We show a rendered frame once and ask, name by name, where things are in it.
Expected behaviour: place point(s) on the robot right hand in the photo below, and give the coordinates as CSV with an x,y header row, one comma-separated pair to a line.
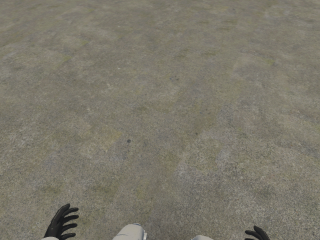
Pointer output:
x,y
259,234

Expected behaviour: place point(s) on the robot left hand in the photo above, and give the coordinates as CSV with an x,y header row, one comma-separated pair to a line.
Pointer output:
x,y
56,228

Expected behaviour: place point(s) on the left robot thigh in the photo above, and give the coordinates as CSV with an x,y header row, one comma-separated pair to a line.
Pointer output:
x,y
131,232

